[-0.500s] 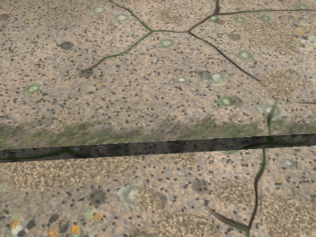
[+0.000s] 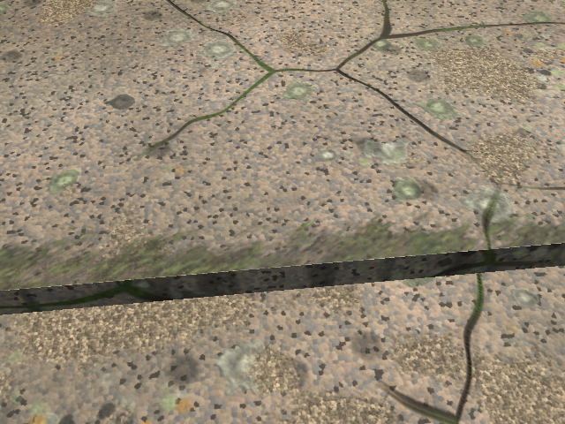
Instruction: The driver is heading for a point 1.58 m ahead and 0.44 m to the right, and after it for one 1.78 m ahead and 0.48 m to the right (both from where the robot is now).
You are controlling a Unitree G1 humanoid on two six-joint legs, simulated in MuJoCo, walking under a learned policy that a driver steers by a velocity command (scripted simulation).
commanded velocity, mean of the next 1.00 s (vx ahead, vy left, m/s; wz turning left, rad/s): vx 0.05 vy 0.00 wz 0.00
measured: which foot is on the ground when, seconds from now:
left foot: down 0.00-1.00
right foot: down 0.00-1.00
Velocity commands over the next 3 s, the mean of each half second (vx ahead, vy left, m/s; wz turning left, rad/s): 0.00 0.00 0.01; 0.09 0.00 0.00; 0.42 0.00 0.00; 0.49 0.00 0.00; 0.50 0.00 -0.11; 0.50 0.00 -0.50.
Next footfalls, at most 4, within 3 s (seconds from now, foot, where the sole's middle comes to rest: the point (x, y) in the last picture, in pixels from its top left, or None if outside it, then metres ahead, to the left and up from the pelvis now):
1.46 left None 0.39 0.04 -0.78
2.02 right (347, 359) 0.68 -0.12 -0.78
2.60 left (280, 215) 1.07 0.06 -0.67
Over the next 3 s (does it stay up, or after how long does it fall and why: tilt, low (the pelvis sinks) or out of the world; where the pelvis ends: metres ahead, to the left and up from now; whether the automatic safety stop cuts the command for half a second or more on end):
stays up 1.07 -0.03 0.11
